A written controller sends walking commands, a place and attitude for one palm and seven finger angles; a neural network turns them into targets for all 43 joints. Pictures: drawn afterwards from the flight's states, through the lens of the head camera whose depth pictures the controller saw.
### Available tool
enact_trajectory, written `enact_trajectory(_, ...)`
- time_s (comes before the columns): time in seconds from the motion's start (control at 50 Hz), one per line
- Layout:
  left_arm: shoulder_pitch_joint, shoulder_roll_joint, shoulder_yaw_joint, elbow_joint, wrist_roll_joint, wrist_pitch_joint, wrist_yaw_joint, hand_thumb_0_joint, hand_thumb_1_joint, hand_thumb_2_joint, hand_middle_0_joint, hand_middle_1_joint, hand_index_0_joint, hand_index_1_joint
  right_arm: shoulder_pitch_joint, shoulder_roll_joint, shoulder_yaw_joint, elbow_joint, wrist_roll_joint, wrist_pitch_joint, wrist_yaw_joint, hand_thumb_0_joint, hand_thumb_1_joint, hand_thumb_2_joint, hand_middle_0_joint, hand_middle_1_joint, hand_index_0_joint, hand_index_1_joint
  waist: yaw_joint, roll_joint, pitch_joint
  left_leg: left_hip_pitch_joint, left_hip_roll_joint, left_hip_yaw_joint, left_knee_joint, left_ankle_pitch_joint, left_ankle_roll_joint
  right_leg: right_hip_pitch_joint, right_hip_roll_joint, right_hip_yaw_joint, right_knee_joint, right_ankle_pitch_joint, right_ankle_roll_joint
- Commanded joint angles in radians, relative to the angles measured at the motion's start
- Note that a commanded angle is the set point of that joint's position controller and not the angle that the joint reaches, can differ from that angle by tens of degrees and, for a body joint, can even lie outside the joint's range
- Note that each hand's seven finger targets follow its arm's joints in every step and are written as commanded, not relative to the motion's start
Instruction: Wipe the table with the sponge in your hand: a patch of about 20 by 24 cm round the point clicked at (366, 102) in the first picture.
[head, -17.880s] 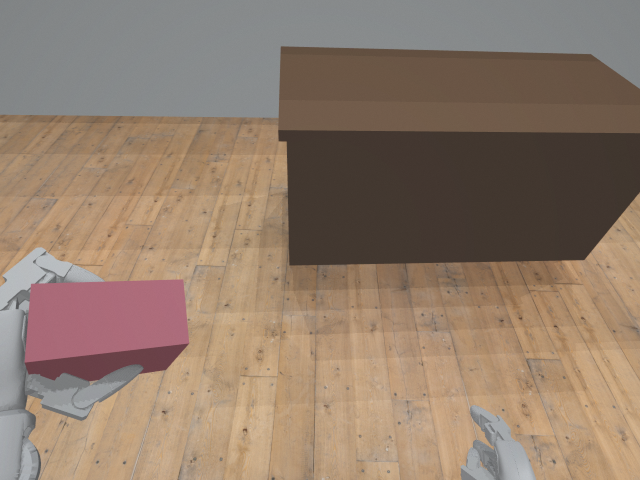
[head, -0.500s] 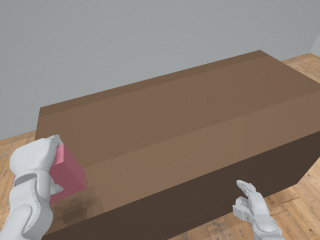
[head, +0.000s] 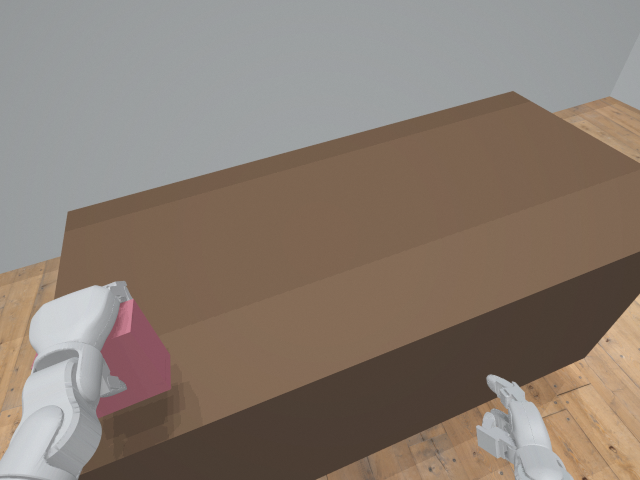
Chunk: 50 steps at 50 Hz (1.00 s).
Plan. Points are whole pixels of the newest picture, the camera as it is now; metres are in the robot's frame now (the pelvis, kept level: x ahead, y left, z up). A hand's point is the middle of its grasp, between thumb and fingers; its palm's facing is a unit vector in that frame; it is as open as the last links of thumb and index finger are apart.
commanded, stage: move the sponge above the wiping area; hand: left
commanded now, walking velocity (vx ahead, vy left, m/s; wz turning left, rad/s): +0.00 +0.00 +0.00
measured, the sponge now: (117, 369) +0.22 +0.31 +0.02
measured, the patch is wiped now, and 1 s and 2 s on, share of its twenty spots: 0.00 0.00 0.00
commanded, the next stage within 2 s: none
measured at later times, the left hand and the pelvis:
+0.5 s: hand (127, 348) +0.24 +0.30 +0.04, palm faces -0.08 -0.14 -0.99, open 10.4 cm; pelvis +0.01 +0.01 +0.00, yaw +0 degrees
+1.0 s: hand (141, 342) +0.26 +0.29 +0.03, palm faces -0.06 -0.11 -0.99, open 10.4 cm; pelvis +0.02 +0.01 +0.00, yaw +0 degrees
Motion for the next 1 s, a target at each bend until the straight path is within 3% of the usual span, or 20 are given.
enact_trajectory(0.0,-0.278,0.295,0.171,-0.341,0.061,-0.115,0.081,0.000,0.100,1.300,-1.200,-1.600,-1.200,-1.600,-0.211,-0.079,-0.033,-0.185,-0.016,-0.077,-0.007,0.000,-0.900,-0.900,0.200,0.300,0.200,0.300,0.022,-0.019,-0.263,0.104,-0.002,-0.082,-0.016,0.183,0.021,0.064,-0.048,0.158,-0.059,0.167,-0.024)
enact_trajectory(0.08,-0.287,0.240,0.157,-0.310,0.103,-0.126,0.160,0.000,0.100,1.300,-1.200,-1.600,-1.200,-1.600,-0.194,-0.071,-0.042,-0.164,-0.019,-0.078,0.003,0.000,-0.900,-0.900,0.200,0.300,0.200,0.300,0.027,0.036,-0.249,0.112,0.016,-0.105,-0.029,0.224,-0.002,0.024,-0.044,0.132,-0.056,0.143,-0.033)
enact_trajectory(0.1,-0.274,0.293,0.216,-0.313,0.101,-0.108,0.183,0.000,0.100,1.300,-1.200,-1.600,-1.200,-1.600,-0.207,-0.077,-0.044,-0.160,-0.018,-0.078,0.004,0.000,-0.900,-0.900,0.200,0.300,0.200,0.300,0.043,0.046,-0.230,0.105,0.014,-0.104,-0.034,0.204,0.001,0.028,-0.037,0.155,-0.062,0.123,-0.044)
enact_trajectory(0.16,-0.265,0.188,0.131,-0.247,0.092,-0.029,0.201,0.000,0.100,1.300,-1.200,-1.600,-1.200,-1.600,-0.237,-0.075,-0.037,-0.156,-0.007,-0.064,0.018,0.000,-0.900,-0.900,0.200,0.300,0.200,0.300,0.037,0.012,-0.218,0.087,0.019,-0.104,-0.048,0.207,-0.019,0.016,-0.041,0.121,-0.061,0.117,-0.037)
enact_trajectory(0.2,-0.244,0.166,0.107,-0.241,0.067,0.029,0.196,0.000,0.100,1.300,-1.200,-1.600,-1.200,-1.600,-0.264,-0.077,-0.035,-0.163,0.003,-0.055,0.023,0.000,-0.900,-0.900,0.200,0.300,0.200,0.300,0.038,0.004,-0.196,0.081,0.019,-0.100,-0.063,0.185,-0.020,0.021,-0.038,0.129,-0.065,0.101,-0.038)
enact_trajectory(0.22,-0.233,0.096,0.040,-0.220,0.058,0.061,0.179,0.000,0.100,1.300,-1.200,-1.600,-1.200,-1.600,-0.269,-0.074,-0.032,-0.170,0.005,-0.050,0.026,0.000,-0.900,-0.900,0.200,0.300,0.200,0.300,0.031,-0.017,-0.206,0.077,0.019,-0.087,-0.060,0.190,-0.017,0.028,-0.041,0.098,-0.060,0.121,-0.031)
enact_trajectory(0.32,-0.218,0.106,-0.004,-0.215,0.062,0.129,0.096,0.000,0.100,1.300,-1.200,-1.600,-1.200,-1.600,-0.282,-0.083,-0.019,-0.185,0.009,-0.017,0.025,0.000,-0.900,-0.900,0.200,0.300,0.200,0.300,0.014,-0.096,-0.218,0.062,0.004,-0.082,-0.052,0.192,0.000,0.071,-0.046,0.105,-0.059,0.168,-0.022)
enact_trajectory(0.38,-0.302,0.126,-0.009,-0.233,0.092,0.088,0.076,0.000,0.100,1.300,-1.200,-1.600,-1.200,-1.600,-0.260,-0.078,-0.015,-0.185,0.002,-0.013,0.016,0.000,-0.900,-0.900,0.200,0.300,0.200,0.300,0.000,-0.098,-0.217,0.073,0.008,-0.091,-0.050,0.181,0.006,0.044,-0.045,0.102,-0.061,0.141,-0.019)
enact_trajectory(0.4,-0.341,0.202,0.055,-0.269,0.100,0.063,0.086,0.000,0.100,1.300,-1.200,-1.600,-1.200,-1.600,-0.263,-0.083,-0.017,-0.181,-0.003,-0.017,0.008,0.000,-0.900,-0.900,0.200,0.300,0.200,0.300,0.007,-0.073,-0.224,0.085,0.009,-0.093,-0.046,0.167,0.011,0.044,-0.035,0.129,-0.063,0.127,-0.028)
enact_trajectory(0.42,-0.363,0.156,0.014,-0.270,0.112,0.043,0.087,0.000,0.100,1.300,-1.200,-1.600,-1.200,-1.600,-0.259,-0.069,-0.010,-0.191,-0.006,-0.023,0.005,0.000,-0.900,-0.900,0.200,0.300,0.200,0.300,0.010,-0.049,-0.243,0.094,0.001,-0.091,-0.039,0.176,0.014,0.050,-0.038,0.109,-0.059,0.133,-0.026)
enact_trajectory(0.52,-0.377,0.198,0.083,-0.256,0.145,-0.041,0.153,0.000,0.100,1.300,-1.200,-1.600,-1.200,-1.600,-0.225,-0.063,-0.021,-0.164,-0.017,-0.042,0.001,0.000,-0.900,-0.900,0.200,0.300,0.200,0.300,0.030,0.056,-0.290,0.123,0.007,-0.103,-0.036,0.223,-0.001,0.053,-0.026,0.116,-0.052,0.146,-0.045)
enact_trajectory(0.6,-0.309,0.197,0.110,-0.203,0.115,-0.009,0.183,0.000,0.100,1.300,-1.200,-1.600,-1.200,-1.600,-0.225,-0.076,-0.029,-0.153,-0.009,-0.038,0.015,0.000,-0.900,-0.900,0.200,0.300,0.200,0.300,0.030,0.039,-0.246,0.100,0.008,-0.097,-0.041,0.249,-0.014,0.052,-0.029,0.132,-0.057,0.185,-0.048)
enact_trajectory(0.64,-0.228,0.118,0.055,-0.186,0.089,0.027,0.172,0.000,0.100,1.300,-1.200,-1.600,-1.200,-1.600,-0.232,-0.070,-0.031,-0.165,-0.001,-0.032,0.026,0.000,-0.900,-0.900,0.200,0.300,0.200,0.300,0.028,-0.003,-0.252,0.084,0.009,-0.086,-0.039,0.279,-0.015,0.077,-0.040,0.107,-0.050,0.237,-0.036)
enact_trajectory(0.72,-0.217,0.076,-0.002,-0.141,0.065,0.086,0.131,0.000,0.100,1.300,-1.200,-1.600,-1.200,-1.600,-0.243,-0.086,-0.029,-0.172,0.008,-0.011,0.029,0.000,-0.900,-0.900,0.200,0.300,0.200,0.300,0.006,-0.082,-0.228,0.055,0.007,-0.079,-0.036,0.243,-0.005,0.066,-0.041,0.098,-0.051,0.245,-0.026)
enact_trajectory(0.78,-0.240,0.101,-0.001,-0.144,0.072,0.076,0.108,0.000,0.100,1.300,-1.200,-1.600,-1.200,-1.600,-0.236,-0.089,-0.029,-0.177,0.009,-0.007,0.026,0.000,-0.900,-0.900,0.200,0.300,0.200,0.300,0.000,-0.128,-0.240,0.051,0.004,-0.084,-0.026,0.220,0.004,0.061,-0.047,0.111,-0.047,0.242,-0.017)
enact_trajectory(0.8,-0.276,0.159,0.042,-0.171,0.076,0.061,0.111,0.000,0.100,1.300,-1.200,-1.600,-1.200,-1.600,-0.238,-0.095,-0.029,-0.174,0.005,-0.009,0.019,0.000,-0.900,-0.900,0.200,0.300,0.200,0.300,0.002,-0.104,-0.240,0.054,0.002,-0.086,-0.027,0.201,0.006,0.062,-0.041,0.130,-0.047,0.220,-0.025)
enact_trajectory(0.82,-0.273,0.112,0.006,-0.183,0.080,0.044,0.112,0.000,0.100,1.300,-1.200,-1.600,-1.200,-1.600,-0.222,-0.083,-0.032,-0.184,0.003,-0.013,0.016,0.000,-0.900,-0.900,0.200,0.300,0.200,0.300,-0.002,-0.077,-0.259,0.058,0.000,-0.077,-0.022,0.204,0.014,0.073,-0.043,0.107,-0.043,0.217,-0.021)
enact_trajectory(0.88,-0.316,0.172,0.061,-0.205,0.117,-0.027,0.144,0.000,0.100,1.300,-1.200,-1.600,-1.200,-1.600,-0.200,-0.077,-0.036,-0.169,-0.007,-0.027,0.012,0.000,-0.900,-0.900,0.200,0.300,0.200,0.300,0.010,-0.037,-0.290,0.080,0.002,-0.088,-0.008,0.250,0.009,0.068,-0.041,0.119,-0.029,0.248,-0.028)
enact_trajectory(0.9,-0.351,0.232,0.111,-0.253,0.125,-0.048,0.166,0.000,0.100,1.300,-1.200,-1.600,-1.200,-1.600,-0.202,-0.084,-0.039,-0.165,-0.012,-0.034,0.007,0.000,-0.900,-0.900,0.200,0.300,0.200,0.300,0.017,-0.007,-0.304,0.092,0.005,-0.092,-0.006,0.247,0.009,0.068,-0.033,0.142,-0.025,0.246,-0.036)
enact_trajectory(0.98,-0.289,0.182,0.099,-0.240,0.133,-0.063,0.223,0.000,0.100,1.300,-1.200,-1.600,-1.200,-1.600,-0.196,-0.072,-0.046,-0.159,-0.011,-0.049,0.019,0.000,-0.900,-0.900,0.200,0.300,0.200,0.300,0.027,0.057,-0.301,0.108,0.011,-0.098,-0.004,0.309,-0.010,0.054,-0.035,0.121,-0.023,0.256,-0.041)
